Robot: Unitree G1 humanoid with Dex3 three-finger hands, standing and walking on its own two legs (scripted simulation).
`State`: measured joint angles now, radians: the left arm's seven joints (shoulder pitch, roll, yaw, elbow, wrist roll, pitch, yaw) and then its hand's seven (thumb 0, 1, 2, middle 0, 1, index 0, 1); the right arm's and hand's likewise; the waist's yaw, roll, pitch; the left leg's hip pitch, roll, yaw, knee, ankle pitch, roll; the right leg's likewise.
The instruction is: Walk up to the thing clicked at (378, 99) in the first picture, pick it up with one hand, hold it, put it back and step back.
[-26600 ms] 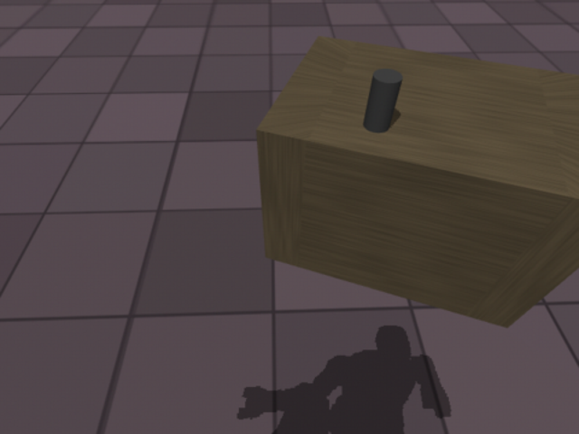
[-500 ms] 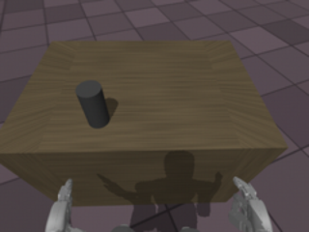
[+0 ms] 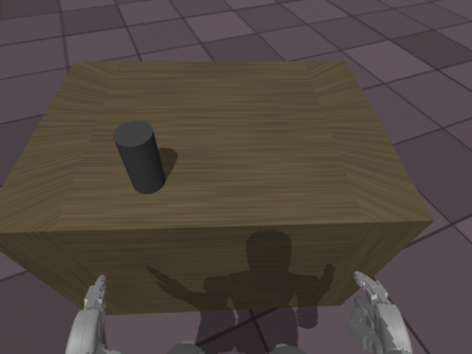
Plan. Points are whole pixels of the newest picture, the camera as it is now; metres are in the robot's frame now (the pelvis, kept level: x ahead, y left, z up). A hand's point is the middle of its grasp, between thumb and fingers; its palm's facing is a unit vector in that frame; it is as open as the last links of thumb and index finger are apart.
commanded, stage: home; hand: left
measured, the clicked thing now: (142, 159) +0.49 +0.20 +0.01
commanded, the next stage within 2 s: stand in 0.48 s
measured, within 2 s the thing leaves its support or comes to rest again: neither
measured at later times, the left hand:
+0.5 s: hand out of the picture +0.11 +0.25 -0.10, palm faces -0.03 -0.92 -0.39, open 17.5 cm
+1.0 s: hand out of the picture +0.04 +0.25 -0.10, palm faces +0.00 -0.94 -0.34, open 9.9 cm
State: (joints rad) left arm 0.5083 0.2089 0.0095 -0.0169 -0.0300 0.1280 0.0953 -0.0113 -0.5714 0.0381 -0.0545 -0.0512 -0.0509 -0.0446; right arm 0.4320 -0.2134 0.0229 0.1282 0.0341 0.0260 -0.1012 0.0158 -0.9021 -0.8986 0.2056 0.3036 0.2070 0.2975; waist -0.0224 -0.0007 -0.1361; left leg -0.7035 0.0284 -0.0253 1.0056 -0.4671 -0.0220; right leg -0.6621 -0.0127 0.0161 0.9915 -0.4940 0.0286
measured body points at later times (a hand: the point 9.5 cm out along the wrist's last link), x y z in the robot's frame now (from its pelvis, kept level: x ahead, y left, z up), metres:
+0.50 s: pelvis +0.00 +0.00 +0.02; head +0.02 +0.00 +0.47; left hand +0.11 +0.29 -0.08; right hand +0.11 -0.29 -0.09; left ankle +0.02 +0.13 -0.68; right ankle +0.00 -0.14 -0.68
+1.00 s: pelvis -0.01 +0.00 +0.06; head -0.01 +0.01 +0.51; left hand +0.04 +0.30 -0.07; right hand +0.07 -0.28 -0.07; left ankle +0.02 +0.13 -0.68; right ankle +0.00 -0.14 -0.68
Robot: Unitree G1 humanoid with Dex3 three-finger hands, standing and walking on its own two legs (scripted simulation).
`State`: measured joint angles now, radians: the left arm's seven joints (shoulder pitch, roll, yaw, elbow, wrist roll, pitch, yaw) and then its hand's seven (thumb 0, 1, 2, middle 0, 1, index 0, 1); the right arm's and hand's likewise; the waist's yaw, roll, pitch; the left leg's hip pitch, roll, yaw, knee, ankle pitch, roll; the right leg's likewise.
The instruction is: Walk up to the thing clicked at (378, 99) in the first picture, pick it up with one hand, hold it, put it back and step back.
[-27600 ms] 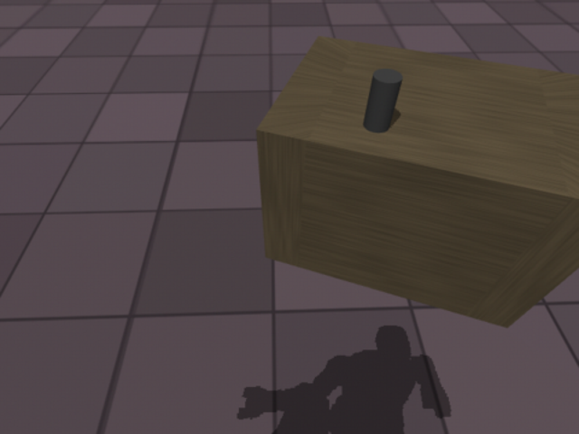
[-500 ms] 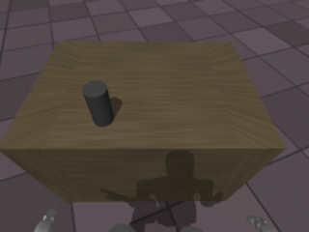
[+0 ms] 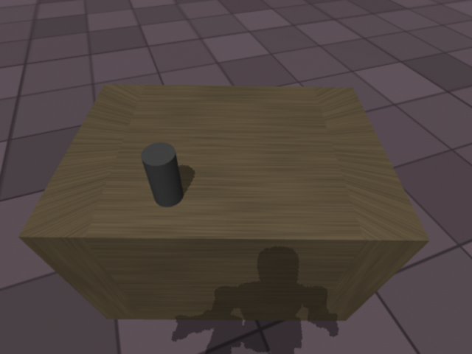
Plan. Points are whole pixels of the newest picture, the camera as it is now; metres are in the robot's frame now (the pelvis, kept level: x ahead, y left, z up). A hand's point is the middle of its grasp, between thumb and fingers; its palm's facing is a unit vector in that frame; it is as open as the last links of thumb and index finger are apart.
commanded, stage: stand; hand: left
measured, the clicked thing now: (164, 176) +0.50 +0.18 -0.05
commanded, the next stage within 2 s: none
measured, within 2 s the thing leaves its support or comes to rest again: neither
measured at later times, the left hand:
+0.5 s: hand out of the picture +0.06 +0.24 -0.15, palm faces -0.03 -0.94 -0.34, open 7.4 cm
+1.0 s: hand out of the picture +0.10 +0.24 -0.15, palm faces -0.02 -0.94 -0.35, open 7.4 cm
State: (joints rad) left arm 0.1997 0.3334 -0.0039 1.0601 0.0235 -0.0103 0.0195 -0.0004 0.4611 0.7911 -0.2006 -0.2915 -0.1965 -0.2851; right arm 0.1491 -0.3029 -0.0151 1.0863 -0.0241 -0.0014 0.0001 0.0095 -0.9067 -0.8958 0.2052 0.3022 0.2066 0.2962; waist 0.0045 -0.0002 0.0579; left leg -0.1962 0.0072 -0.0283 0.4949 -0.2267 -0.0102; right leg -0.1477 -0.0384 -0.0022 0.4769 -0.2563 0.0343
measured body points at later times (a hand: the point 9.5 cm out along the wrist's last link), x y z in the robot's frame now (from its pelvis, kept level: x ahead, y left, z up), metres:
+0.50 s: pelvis +0.00 -0.01 +0.01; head +0.01 -0.01 +0.46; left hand +0.06 +0.29 -0.13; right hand +0.06 -0.30 -0.13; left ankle +0.03 +0.13 -0.74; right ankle +0.01 -0.14 -0.74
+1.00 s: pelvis +0.02 -0.01 +0.01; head +0.03 -0.01 +0.46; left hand +0.10 +0.29 -0.12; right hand +0.09 -0.31 -0.13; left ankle +0.03 +0.13 -0.74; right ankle +0.01 -0.14 -0.74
